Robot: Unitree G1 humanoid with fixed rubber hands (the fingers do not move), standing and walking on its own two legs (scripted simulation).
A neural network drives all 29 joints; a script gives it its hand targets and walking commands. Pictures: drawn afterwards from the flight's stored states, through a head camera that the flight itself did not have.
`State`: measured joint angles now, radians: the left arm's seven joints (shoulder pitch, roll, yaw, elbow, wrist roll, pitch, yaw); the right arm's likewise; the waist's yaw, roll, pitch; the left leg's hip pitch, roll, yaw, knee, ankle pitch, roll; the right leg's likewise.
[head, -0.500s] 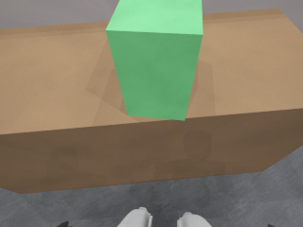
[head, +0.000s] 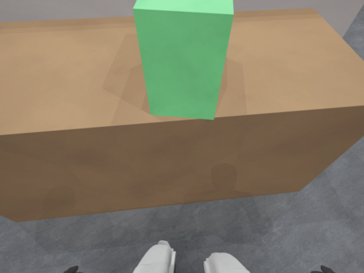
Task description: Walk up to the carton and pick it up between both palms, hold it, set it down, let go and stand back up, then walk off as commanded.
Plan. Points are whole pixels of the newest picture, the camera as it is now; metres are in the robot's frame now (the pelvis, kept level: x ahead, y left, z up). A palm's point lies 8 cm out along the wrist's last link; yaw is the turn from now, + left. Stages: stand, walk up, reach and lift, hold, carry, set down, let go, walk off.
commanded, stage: walk off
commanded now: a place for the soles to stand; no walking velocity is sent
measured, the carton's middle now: (188, 38) +0.68 +0.02 +0.13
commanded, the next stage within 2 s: stand in 1.92 s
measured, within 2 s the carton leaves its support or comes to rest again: neither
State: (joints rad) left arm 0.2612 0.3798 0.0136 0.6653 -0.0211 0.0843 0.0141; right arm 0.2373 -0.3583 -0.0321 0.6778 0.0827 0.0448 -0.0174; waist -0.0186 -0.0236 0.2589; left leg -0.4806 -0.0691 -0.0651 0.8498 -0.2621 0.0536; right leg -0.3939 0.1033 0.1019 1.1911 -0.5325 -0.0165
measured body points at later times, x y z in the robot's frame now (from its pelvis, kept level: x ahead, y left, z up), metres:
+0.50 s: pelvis -0.10 -0.01 -0.01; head -0.02 -0.02 +0.43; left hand -0.01 +0.29 -0.11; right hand -0.01 -0.33 -0.13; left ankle -0.08 +0.13 -0.66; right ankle -0.02 -0.14 -0.69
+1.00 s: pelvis -0.11 +0.01 +0.00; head -0.03 +0.02 +0.44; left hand -0.02 +0.32 -0.12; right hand -0.01 -0.31 -0.11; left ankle -0.06 +0.13 -0.69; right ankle -0.05 -0.13 -0.69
